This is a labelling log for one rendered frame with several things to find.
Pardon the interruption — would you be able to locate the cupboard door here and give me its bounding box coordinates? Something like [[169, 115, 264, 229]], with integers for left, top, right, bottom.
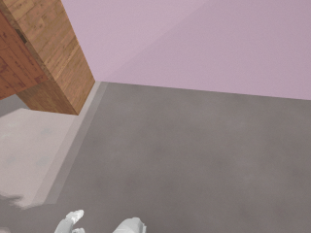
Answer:
[[0, 9, 49, 100]]

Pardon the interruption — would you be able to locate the robot left thigh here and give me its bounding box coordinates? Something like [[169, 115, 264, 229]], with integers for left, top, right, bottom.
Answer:
[[113, 218, 147, 233]]

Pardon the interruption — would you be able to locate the left robot hand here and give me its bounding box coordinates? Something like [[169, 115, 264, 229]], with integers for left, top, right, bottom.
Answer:
[[54, 210, 86, 233]]

